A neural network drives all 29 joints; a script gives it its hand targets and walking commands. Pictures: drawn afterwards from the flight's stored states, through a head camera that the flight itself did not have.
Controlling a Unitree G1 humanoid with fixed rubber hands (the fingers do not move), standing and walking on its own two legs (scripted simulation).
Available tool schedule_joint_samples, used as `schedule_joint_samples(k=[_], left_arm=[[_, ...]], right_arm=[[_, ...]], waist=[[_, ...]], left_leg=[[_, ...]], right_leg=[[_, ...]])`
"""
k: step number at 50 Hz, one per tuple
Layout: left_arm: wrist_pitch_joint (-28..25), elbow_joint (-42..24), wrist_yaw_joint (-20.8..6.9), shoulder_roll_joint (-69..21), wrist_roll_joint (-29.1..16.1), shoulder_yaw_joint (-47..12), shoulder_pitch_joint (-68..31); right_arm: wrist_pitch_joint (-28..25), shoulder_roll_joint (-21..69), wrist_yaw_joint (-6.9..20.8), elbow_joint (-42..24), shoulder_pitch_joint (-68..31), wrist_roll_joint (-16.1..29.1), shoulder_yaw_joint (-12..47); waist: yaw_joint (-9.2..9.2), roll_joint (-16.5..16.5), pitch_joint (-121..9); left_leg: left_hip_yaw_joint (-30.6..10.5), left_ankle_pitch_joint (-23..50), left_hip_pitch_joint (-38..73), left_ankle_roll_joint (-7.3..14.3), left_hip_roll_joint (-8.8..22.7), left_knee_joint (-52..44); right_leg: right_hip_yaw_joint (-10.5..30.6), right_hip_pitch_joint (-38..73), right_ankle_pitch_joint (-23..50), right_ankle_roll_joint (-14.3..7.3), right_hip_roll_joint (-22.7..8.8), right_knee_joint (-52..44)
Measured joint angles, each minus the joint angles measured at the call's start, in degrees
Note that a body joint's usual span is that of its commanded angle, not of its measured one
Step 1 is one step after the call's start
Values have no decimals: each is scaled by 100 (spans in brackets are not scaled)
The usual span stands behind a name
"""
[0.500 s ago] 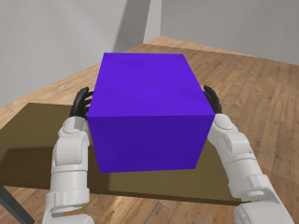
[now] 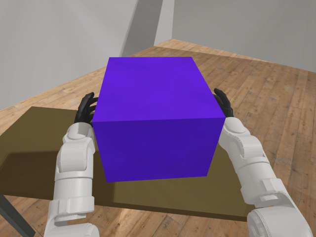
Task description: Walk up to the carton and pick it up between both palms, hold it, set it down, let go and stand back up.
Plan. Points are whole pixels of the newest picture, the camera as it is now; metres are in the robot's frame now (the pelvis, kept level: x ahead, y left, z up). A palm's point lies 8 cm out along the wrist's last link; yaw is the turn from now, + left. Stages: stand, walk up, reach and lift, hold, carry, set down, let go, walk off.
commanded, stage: hold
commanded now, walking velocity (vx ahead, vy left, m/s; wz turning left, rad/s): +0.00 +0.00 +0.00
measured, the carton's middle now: (154, 112) +0.43 +0.01 +0.16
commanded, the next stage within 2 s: none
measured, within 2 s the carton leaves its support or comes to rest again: neither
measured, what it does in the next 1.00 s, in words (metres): stands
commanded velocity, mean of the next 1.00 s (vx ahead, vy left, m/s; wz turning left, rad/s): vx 0.00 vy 0.00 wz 0.00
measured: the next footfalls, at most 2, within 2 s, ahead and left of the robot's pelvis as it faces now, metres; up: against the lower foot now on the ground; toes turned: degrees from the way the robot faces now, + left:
none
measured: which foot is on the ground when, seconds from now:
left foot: down 0.00-1.00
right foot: down 0.00-1.00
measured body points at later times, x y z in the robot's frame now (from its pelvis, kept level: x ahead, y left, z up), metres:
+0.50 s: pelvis +0.00 +0.00 +0.00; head -0.05 +0.02 +0.45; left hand +0.36 +0.18 +0.17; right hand +0.37 -0.17 +0.17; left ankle +0.03 +0.11 -0.75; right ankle -0.01 -0.11 -0.75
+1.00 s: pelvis +0.00 +0.00 +0.00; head -0.05 +0.02 +0.45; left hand +0.37 +0.18 +0.17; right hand +0.37 -0.17 +0.17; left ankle +0.03 +0.11 -0.75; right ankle -0.01 -0.11 -0.75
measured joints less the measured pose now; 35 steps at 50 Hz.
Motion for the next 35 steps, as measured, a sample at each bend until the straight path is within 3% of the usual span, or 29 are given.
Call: schedule_joint_samples(k=[15,35], left_arm=[[175,-500,23,-104,8,-111,295],[74,-79,-68,-36,3,58,37]], right_arm=[[160,-107,-72,-568,373,161,130],[141,16,-65,-215,122,-1,15]], waist=[[38,73,49],[47,45,-1]], left_leg=[[77,-87,29,7,37,68],[27,22,36,-21,27,-35]], right_leg=[[88,29,-12,3,33,-2],[41,-9,14,-25,27,22]])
